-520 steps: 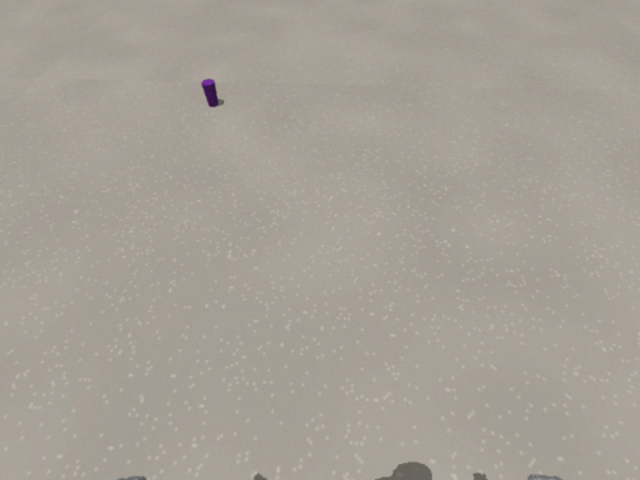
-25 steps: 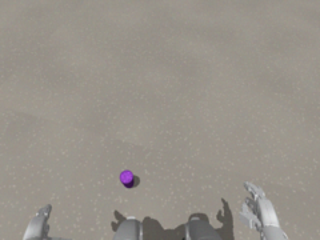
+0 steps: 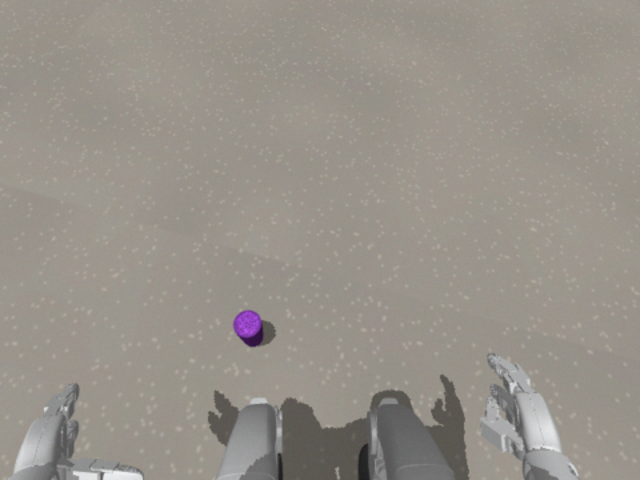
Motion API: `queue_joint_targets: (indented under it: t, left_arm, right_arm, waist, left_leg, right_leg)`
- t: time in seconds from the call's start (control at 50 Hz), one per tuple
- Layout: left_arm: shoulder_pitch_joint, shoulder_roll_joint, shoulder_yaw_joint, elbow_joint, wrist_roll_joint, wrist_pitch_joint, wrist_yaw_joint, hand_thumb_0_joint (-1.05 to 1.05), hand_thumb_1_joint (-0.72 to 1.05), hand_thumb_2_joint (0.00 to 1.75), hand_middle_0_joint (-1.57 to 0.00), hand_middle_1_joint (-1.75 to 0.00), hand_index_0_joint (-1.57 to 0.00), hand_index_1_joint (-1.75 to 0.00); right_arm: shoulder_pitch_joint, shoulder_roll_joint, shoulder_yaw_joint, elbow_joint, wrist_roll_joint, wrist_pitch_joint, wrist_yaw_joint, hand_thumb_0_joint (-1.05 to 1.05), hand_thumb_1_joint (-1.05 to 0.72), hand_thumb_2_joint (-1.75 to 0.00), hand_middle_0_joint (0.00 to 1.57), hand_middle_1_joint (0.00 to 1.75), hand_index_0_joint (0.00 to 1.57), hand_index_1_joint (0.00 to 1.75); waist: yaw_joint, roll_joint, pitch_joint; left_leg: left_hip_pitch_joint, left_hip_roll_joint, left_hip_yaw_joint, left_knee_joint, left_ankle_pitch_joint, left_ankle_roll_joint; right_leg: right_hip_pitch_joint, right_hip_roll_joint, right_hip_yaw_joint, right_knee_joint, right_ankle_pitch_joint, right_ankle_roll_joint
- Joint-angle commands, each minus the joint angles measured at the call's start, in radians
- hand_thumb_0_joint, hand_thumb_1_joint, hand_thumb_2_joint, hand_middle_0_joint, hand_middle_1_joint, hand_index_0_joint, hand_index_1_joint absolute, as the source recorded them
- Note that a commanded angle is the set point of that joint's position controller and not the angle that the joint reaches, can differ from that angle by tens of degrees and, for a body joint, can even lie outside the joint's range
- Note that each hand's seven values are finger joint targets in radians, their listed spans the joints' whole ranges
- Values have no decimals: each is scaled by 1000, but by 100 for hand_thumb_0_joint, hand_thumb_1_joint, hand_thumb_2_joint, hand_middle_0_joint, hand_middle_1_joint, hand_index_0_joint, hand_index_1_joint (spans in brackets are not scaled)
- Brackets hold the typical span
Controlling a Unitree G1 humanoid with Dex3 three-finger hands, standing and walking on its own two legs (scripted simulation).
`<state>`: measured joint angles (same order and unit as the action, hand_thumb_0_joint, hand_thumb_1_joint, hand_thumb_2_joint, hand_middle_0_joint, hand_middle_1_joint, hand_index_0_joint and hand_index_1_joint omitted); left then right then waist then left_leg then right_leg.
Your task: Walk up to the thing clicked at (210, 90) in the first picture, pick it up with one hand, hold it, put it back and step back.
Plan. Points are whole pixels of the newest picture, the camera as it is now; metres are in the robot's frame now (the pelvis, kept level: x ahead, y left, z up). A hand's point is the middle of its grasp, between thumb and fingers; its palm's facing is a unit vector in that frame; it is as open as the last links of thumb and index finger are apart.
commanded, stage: go down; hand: left
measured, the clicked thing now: (250, 330) +0.44 +0.17 -0.59
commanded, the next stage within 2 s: approach in 1.68 s
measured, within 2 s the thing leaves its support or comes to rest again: neither
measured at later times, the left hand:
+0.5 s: hand (111, 366) +0.28 +0.34 -0.21, palm faces +0.17 -0.97 -0.17, open 17.1 cm
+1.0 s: hand (117, 343) +0.33 +0.36 -0.25, palm faces +0.13 -0.99 -0.11, open 17.4 cm
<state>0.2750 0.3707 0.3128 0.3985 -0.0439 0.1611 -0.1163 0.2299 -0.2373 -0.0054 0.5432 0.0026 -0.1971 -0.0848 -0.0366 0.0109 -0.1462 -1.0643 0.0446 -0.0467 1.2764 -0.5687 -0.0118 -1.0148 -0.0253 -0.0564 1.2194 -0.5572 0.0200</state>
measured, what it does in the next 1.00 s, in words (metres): lowers itself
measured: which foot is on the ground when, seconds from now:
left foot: down 0.00-1.00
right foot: down 0.00-1.00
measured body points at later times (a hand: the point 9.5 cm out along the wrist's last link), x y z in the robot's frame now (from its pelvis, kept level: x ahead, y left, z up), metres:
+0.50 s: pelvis -0.05 -0.01 -0.16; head +0.14 +0.02 +0.24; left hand +0.27 +0.39 -0.19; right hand +0.11 -0.28 -0.28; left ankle +0.02 +0.12 -0.63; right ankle +0.01 -0.14 -0.63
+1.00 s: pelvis -0.07 +0.00 -0.24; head +0.13 +0.04 +0.16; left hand +0.31 +0.41 -0.24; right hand +0.07 -0.29 -0.34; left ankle +0.02 +0.12 -0.63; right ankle +0.01 -0.14 -0.63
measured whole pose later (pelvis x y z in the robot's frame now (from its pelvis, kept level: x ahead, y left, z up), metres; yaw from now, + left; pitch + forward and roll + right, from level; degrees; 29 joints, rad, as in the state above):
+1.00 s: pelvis -0.07 +0.00 -0.24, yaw -4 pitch +33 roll -6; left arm -0.51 0.77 0.75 1.02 -0.17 -0.37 -0.64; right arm 0.12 -0.35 0.06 0.67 -0.03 -0.18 -0.03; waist -0.07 -0.02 -0.13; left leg -2.02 0.03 -0.11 2.12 -0.69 -0.03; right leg -1.96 -0.02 -0.06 2.07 -0.68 0.01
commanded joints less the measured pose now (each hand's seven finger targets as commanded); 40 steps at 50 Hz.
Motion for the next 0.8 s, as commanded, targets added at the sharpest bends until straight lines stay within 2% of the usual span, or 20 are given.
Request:
queue_joint_targets:
  t: [0.0,0.04,0.1,0.16,0.18,0.22,0.24,0.26,0.28,0.3,0.32,0.38,0.44,0.46,0.52,0.56,0.6,0.64,0.68,0.78]
  left_arm:
    - [-324,272,133,-42,-25,-205,-59,0,-52,4,-8,-7,-9,-5]
    - [-312,290,150,30,-40,-285,-113,0,-51,4,-8,-5,-8,-4]
    - [-361,389,222,50,-64,-366,-179,0,-53,0,-7,0,-6,0]
    - [-418,436,280,184,-79,-408,-216,0,-49,3,-4,-1,-4,0]
    - [-382,418,297,253,-88,-417,-228,0,-48,2,-5,-1,-4,0]
    - [-398,472,346,280,-101,-439,-253,0,-43,5,-3,-1,-3,-1]
    - [-398,458,336,291,-101,-444,-271,0,-41,5,-3,-1,-3,0]
    - [-442,459,328,277,-105,-455,-289,0,-40,5,-2,-1,-2,0]
    - [-463,518,370,276,-107,-466,-302,0,-42,5,-2,-1,-2,0]
    - [-510,517,365,270,-113,-481,-319,0,-41,5,-2,-1,-2,0]
    - [-546,561,402,239,-123,-499,-331,0,-42,6,-2,-2,-2,-2]
    - [-667,587,418,242,-142,-540,-369,0,-44,8,-2,-4,-2,-3]
    - [-771,591,404,335,-146,-572,-404,0,-44,8,-1,-4,-2,-3]
    - [-784,614,421,361,-146,-578,-412,0,-45,9,-1,-4,-2,-4]
    - [-843,638,408,370,-139,-585,-453,0,-45,8,-1,-5,-2,-4]
    - [-859,674,427,379,-137,-579,-468,0,-46,9,-2,-6,-2,-5]
    - [-866,753,477,371,-136,-575,-471,0,-49,9,-2,-7,-3,-6]
    - [-841,730,478,403,-143,-569,-478,0,-51,8,-2,-7,-3,-6]
    - [-840,740,495,411,-150,-567,-482,0,-51,10,-2,-8,-3,-7]
    - [-852,764,510,430,-153,-568,-492,0,-53,9,-2,-9,-3,-8]
  right_arm:
    - [-30,-173,-71,-90,-8,-85,-2,0,-95,-91,20,30,20,30]
    - [-22,-188,-75,-80,-9,-96,2,0,-94,-90,20,30,20,30]
    - [-12,-218,-75,-63,-9,-88,5,0,-90,-89,20,30,20,30]
    - [-17,-234,-67,-48,-9,-71,16,0,-88,-89,20,30,20,30]
    - [-37,-241,-65,-61,-6,-68,18,0,-88,-89,20,30,20,30]
    - [-26,-249,-66,-45,-7,-54,23,0,-87,-89,20,30,20,30]
    - [-23,-251,-68,-37,-10,-45,26,0,-87,-89,20,30,20,30]
    - [-29,-254,-69,-41,-10,-43,29,0,-88,-89,20,30,20,30]
    - [-28,-266,-71,-36,-10,-41,30,0,-88,-89,20,30,20,30]
    - [-33,-262,-69,-31,-11,-40,30,0,-88,-89,20,30,20,30]
    - [-26,-267,-70,-25,-11,-40,30,0,-88,-90,20,30,20,30]
    - [-11,-273,-63,12,-17,-40,30,0,-88,-90,20,30,20,30]
    - [-2,-265,-50,57,-23,-39,26,0,-88,-90,20,30,20,30]
    - [-6,-269,-48,50,-24,-38,25,0,-88,-90,20,30,20,30]
    - [-7,-283,-46,56,-30,-32,23,0,-87,-89,20,30,20,30]
    - [5,-295,-41,64,-30,-28,27,0,-87,-89,20,30,20,30]
    - [-4,-304,-33,48,-30,-23,28,0,-87,-90,20,30,20,30]
    - [-3,-304,-25,55,-28,-18,30,0,-88,-90,20,30,20,30]
    - [-11,-311,-21,51,-26,-15,30,0,-88,-90,20,30,20,30]
    - [-16,-316,-17,47,-23,-11,35,0,-88,-90,20,30,20,30]
  waist:
    - [-35,62,-207]
    - [-28,64,-275]
    - [18,146,-393]
    - [45,138,-437]
    - [48,123,-451]
    - [72,123,-489]
    - [76,126,-502]
    - [60,123,-516]
    - [69,116,-541]
    - [56,108,-545]
    - [62,110,-587]
    - [23,105,-604]
    - [-6,85,-522]
    - [-9,65,-519]
    - [-2,123,-538]
    - [11,143,-580]
    - [32,159,-616]
    - [30,158,-623]
    - [43,179,-606]
    - [31,159,-564]
  left_leg:
    - [8,-24,13,-24,138,31]
    - [-29,-26,9,17,106,31]
    - [-28,-19,-17,50,125,14]
    - [-96,-20,-21,124,142,14]
    - [-111,-20,-25,144,161,16]
    - [-142,-21,-21,175,179,17]
    - [-146,-23,-17,192,200,19]
    - [-161,-25,-22,208,199,20]
    - [-168,-24,-22,226,206,23]
    - [-193,-24,-16,251,200,25]
    - [-195,-24,-8,284,235,29]
    - [-243,-21,-11,355,238,36]
    - [-370,-21,-8,403,99,41]
    - [-401,-19,-7,409,66,41]
    - [-398,-16,-6,418,-13,33]
    - [-382,-16,-10,429,3,28]
    - [-388,-16,-9,442,30,27]
    - [-396,-19,-13,459,62,27]
    - [-397,-16,-24,462,63,25]
    - [-468,-17,-20,506,70,30]
  right_leg:
    - [-88,23,24,5,125,-35]
    - [-128,22,36,56,92,-38]
    - [-185,14,46,140,91,-46]
    - [-267,18,36,215,90,-50]
    - [-291,21,26,241,103,-52]
    - [-292,21,28,268,110,-55]
    - [-303,21,28,280,126,-57]
    - [-323,23,19,298,125,-58]
    - [-329,24,16,313,131,-57]
    - [-339,24,19,325,128,-55]
    - [-335,25,25,340,154,-54]
    - [-397,28,22,392,159,-52]
    - [-465,27,36,409,51,-48]
    - [-456,27,42,408,23,-45]
    - [-512,25,46,424,-42,-51]
    - [-525,26,30,458,-25,-54]
    - [-510,27,18,488,-6,-55]
    - [-533,30,-3,522,20,-57]
    - [-581,31,-14,556,23,-63]
    - [-610,33,-19,590,33,-62]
